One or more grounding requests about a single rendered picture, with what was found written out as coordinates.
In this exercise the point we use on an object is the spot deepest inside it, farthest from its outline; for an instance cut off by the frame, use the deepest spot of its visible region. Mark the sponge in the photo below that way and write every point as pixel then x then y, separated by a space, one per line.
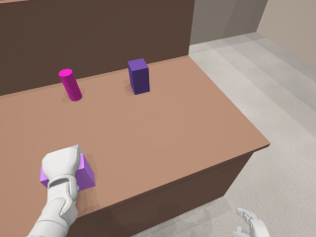
pixel 85 178

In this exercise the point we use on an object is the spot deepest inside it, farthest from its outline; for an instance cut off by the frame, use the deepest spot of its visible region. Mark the robot right hand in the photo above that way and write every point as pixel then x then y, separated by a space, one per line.
pixel 257 226

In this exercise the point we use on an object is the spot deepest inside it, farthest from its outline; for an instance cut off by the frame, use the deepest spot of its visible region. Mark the robot left hand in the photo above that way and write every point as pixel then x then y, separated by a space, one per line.
pixel 64 161

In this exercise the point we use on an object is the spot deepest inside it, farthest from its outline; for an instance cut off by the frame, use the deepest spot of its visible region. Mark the left robot forearm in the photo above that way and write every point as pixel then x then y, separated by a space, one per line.
pixel 60 211

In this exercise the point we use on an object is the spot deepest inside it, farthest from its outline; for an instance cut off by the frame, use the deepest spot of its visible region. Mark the table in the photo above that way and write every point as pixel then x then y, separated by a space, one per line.
pixel 155 155

